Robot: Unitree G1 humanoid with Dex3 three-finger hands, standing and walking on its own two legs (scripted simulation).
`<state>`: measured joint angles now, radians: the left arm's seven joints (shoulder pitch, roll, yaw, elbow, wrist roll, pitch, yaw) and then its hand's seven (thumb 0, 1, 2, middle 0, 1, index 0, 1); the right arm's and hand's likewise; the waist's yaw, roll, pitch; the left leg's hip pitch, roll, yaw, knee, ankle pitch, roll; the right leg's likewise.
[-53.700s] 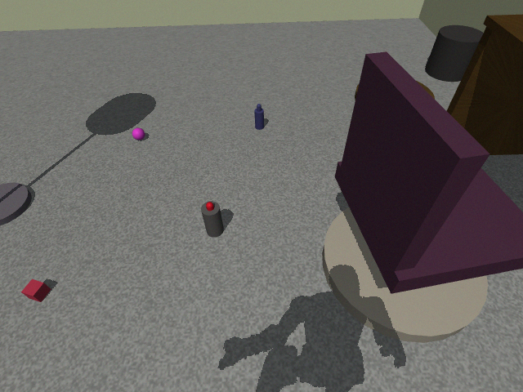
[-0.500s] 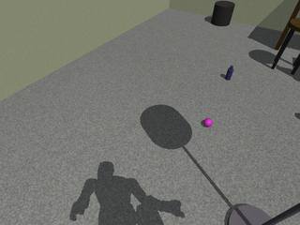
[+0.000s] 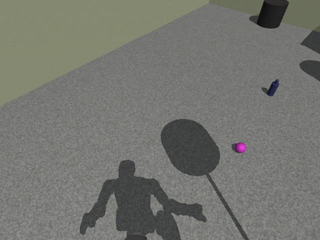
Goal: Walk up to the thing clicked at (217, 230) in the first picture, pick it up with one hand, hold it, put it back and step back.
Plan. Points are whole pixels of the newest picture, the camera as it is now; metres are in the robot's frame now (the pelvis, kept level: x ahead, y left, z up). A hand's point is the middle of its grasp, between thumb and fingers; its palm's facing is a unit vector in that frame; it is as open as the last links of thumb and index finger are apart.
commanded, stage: walk up
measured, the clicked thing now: out of the picture +0.80 -1.41 -0.67
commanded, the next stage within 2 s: none
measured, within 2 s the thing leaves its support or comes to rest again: neither
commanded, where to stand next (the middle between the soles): +0.69 +0.00 m, yaw -3 degrees
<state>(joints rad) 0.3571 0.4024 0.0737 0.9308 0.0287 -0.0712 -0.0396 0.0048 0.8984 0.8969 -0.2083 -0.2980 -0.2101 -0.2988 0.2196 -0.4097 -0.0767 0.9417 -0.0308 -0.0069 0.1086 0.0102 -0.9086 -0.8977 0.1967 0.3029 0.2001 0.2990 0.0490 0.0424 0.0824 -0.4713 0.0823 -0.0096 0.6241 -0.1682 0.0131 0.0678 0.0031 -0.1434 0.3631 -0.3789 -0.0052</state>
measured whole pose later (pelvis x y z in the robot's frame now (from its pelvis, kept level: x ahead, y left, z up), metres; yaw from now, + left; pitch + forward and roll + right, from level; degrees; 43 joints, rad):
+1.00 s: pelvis +0.43 +0.03 +0.00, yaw -17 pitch -1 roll +0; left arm 0.38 0.43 0.02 0.87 0.01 -0.02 -0.02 0.01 0.90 0.90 -0.21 -0.30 -0.21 -0.30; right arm 0.17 -0.39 -0.07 0.71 -0.01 -0.05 0.08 0.01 -0.91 -0.90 0.20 0.30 0.20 0.30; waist 0.01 0.01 0.08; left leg -0.24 0.08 0.17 0.54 -0.28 0.01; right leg -0.48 -0.09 -0.04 1.01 -0.40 -0.01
